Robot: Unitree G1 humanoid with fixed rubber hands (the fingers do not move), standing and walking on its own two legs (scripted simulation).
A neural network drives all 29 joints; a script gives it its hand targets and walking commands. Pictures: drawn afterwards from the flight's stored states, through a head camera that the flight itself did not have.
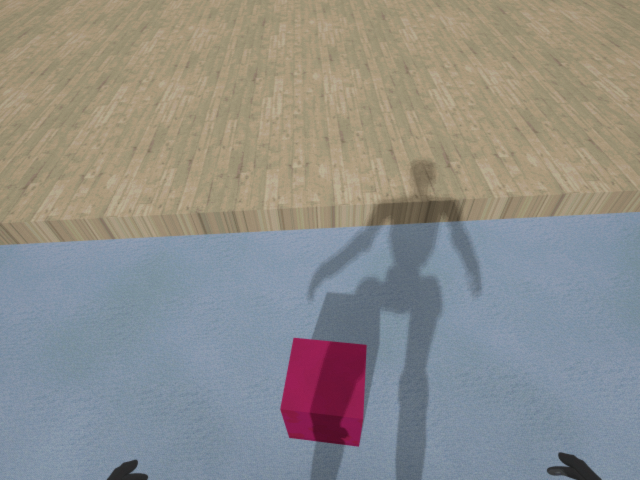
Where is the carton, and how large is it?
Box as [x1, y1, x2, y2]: [280, 338, 366, 446]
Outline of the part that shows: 293,338 280,408 289,437 358,446 363,413 366,345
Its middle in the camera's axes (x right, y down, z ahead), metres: +0.02 +0.45 +1.12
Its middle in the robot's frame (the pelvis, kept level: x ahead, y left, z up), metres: +0.47 +0.03 -0.66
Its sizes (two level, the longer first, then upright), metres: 0.210 0.200 0.250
